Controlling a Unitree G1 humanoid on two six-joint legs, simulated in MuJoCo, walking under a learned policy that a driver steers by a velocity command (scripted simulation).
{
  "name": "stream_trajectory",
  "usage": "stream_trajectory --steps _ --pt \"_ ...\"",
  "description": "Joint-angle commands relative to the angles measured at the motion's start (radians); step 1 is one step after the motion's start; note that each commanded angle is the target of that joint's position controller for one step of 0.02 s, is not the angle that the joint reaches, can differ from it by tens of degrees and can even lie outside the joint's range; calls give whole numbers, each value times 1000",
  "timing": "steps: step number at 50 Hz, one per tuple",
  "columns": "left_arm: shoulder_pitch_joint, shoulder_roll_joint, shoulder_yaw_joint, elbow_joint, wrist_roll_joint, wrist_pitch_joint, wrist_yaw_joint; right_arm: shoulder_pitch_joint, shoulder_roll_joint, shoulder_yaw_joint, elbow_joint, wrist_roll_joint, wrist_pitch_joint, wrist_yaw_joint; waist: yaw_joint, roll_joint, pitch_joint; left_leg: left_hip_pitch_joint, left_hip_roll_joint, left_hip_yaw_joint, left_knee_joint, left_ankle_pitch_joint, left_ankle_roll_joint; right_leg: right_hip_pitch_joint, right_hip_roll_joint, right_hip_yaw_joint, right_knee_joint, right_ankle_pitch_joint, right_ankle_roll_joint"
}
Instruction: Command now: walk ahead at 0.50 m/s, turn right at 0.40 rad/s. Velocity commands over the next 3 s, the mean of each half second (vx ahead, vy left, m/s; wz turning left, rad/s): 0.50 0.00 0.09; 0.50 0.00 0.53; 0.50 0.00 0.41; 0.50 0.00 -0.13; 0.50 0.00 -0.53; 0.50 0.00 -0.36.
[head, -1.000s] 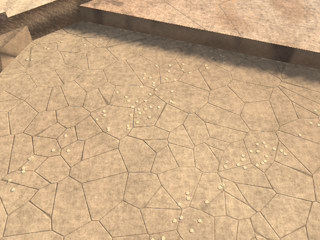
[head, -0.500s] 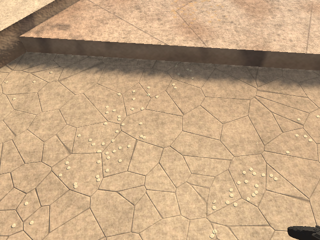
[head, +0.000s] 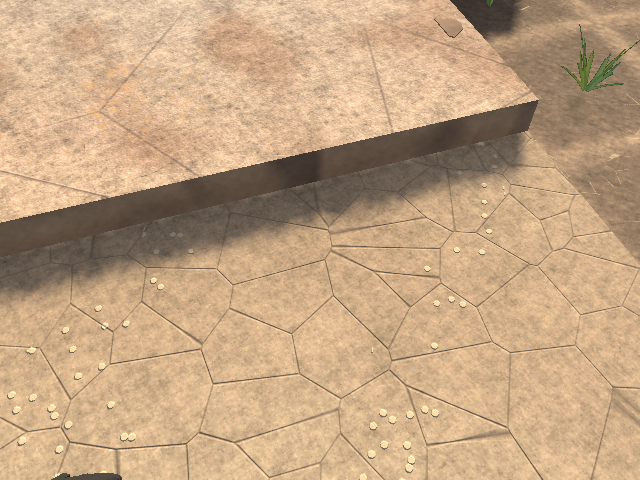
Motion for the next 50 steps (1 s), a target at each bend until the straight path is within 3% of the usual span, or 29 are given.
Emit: stream_trajectory --steps 1,3,5,6,7,8,9,10,11,12,13,15,18,22,25,29,32,33,34,35,36,37,38,39,40,41,42,45,50 --pt "-119 7 -11 -97 -3 -26 -19 -19 -174 -37 -39 17 -7 1 2 94 42 -26 259 -99 -114 315 158 49 19 -43 -139 53 -22" --pt "-153 21 -7 -117 -3 -29 -27 5 -192 -42 -15 30 4 4 8 101 57 37 289 -99 -94 380 154 57 33 -58 -199 -9 -49" --pt "-127 50 6 -120 6 -31 -28 11 -214 -45 4 41 16 2 51 126 24 82 299 -89 0 652 141 155 73 -93 -249 -99 -87" --pt "-30 80 24 -97 12 -32 -24 6 -221 -43 14 46 23 0 120 136 -40 72 281 -71 122 816 125 309 104 -118 -292 -89 -113" --pt "131 125 50 -47 14 -31 -14 7 -204 -31 20 45 26 -3 205 127 -133 -17 238 -42 306 849 98 560 122 -128 -327 -21 -141" --pt "312 208 74 -12 24 -24 6 8 -144 -4 -6 16 18 -2 271 21 -281 -272 183 -40 626 495 58 903 -72 92 -273 46 -200" --pt "304 277 74 -15 31 -26 11 122 -28 33 -28 9 0 10 173 -214 -436 -599 1 -137 957 -317 4 1131 -332 583 -389 -120 -351" --pt "306 183 54 -22 30 -34 8 27 -150 1 -14 41 -14 13 238 -87 -421 -670 24 -284 1053 -325 9 1063 -323 606 -462 -175 -323" --pt "255 150 40 -5 26 -41 7 -53 -171 -10 -52 62 -18 15 218 -85 -250 -738 65 -261 1048 -243 15 938 -285 423 -480 -107 -279" --pt "198 118 30 5 21 -48 5 -81 -152 -7 -52 49 -17 9 179 -37 -170 -715 108 -243 992 -155 11 810 -237 307 -504 -33 -249" --pt "146 86 23 8 24 -54 1 -82 -143 -11 -47 32 -9 6 143 -42 -117 -679 133 -239 946 -94 3 708 -200 223 -538 13 -232" --pt "97 54 20 17 32 -75 0 -16 -105 -10 -20 35 22 5 90 -60 -96 -576 155 -248 921 -8 -11 592 -171 125 -618 35 -223" --pt "82 63 28 53 37 -98 8 -43 -67 -7 -28 33 49 0 69 -25 -31 -616 156 -262 862 70 -32 535 -168 9 -683 107 -220" --pt "100 81 35 89 40 -97 25 -138 -48 -2 -59 26 44 13 93 -12 13 -661 139 -254 637 277 -33 571 -139 -127 -703 134 -189" --pt "137 111 44 115 31 -89 34 -246 -27 11 -97 20 39 34 136 11 51 -653 126 -190 487 351 -14 611 -156 -188 -714 142 -177" --pt "187 138 57 152 10 -59 39 -336 -35 13 -157 21 39 58 160 13 74 -703 107 -138 388 256 31 765 -199 -227 -645 245 -159" --pt "164 180 67 151 1 -34 50 -277 -77 -10 -174 24 46 67 100 -36 -9 -557 18 -52 383 107 88 822 -200 -265 -458 695 -124" --pt "151 190 68 147 -2 -24 53 -178 -111 -30 -157 27 50 64 41 -44 -68 -427 -26 -29 377 73 115 804 -186 -278 -309 806 -107" --pt "135 183 62 142 -8 -21 55 -20 -166 -62 -120 28 52 51 -48 -23 -150 -185 -66 -39 309 127 155 704 -145 -300 -91 752 -72" --pt "166 125 39 123 20 -33 57 101 -263 -93 -97 30 65 28 -76 129 -237 105 85 -297 285 160 218 444 -85 -299 232 312 -21" --pt "227 11 3 72 31 -64 43 37 -324 -97 -129 32 55 28 41 336 -345 387 312 -899 125 -43 429 30 151 -140 582 -506 40" --pt "125 102 15 62 0 -103 27 52 -235 -70 -147 24 41 37 -35 176 -393 406 332 -965 22 -108 399 -71 108 61 620 -500 8" --pt "48 121 19 36 -30 -121 20 29 -188 -58 -142 17 29 37 -31 134 -261 305 304 -821 17 -61 356 -115 68 53 576 -424 -17" --pt "39 106 15 37 -15 -128 26 -31 -165 -50 -145 20 21 38 23 39 -155 146 259 -699 20 59 321 -86 22 45 474 -349 -23" --pt "40 118 23 47 15 -125 34 -88 -127 -40 -156 18 17 33 57 38 -118 33 224 -613 15 171 301 -23 -10 44 384 -307 -16" --pt "92 60 -6 67 105 -68 25 -69 -151 -41 -107 -38 39 16 103 15 -67 -96 191 -510 24 387 253 97 -29 -2 344 -264 1" --pt "132 48 -8 73 111 -38 17 -58 -145 -39 -113 -32 42 14 116 32 -77 -158 161 -458 24 511 256 157 -17 -21 332 -273 18" --pt "120 56 -15 63 76 -5 7 -44 -162 -41 -105 -15 36 21 121 91 -74 -230 114 -405 -16 474 262 169 -16 -52 224 -216 51" --pt "-88 53 -30 7 63 -13 1 30 -172 -50 -79 -14 43 22 31 121 -8 -170 98 -455 -52 187 233 112 1 -44 -78 -21 61"
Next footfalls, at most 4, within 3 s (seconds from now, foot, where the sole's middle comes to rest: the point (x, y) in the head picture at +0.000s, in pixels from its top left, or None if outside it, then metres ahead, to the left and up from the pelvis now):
0.14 right None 0.26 -0.15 -0.78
0.68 left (252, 450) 0.54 0.12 -0.78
1.16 right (288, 319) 0.85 0.02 -0.78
1.64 left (160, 297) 0.94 0.33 -0.78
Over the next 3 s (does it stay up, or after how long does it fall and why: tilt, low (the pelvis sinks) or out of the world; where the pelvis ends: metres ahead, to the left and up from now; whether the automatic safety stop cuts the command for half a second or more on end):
stays up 1.62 0.45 0.12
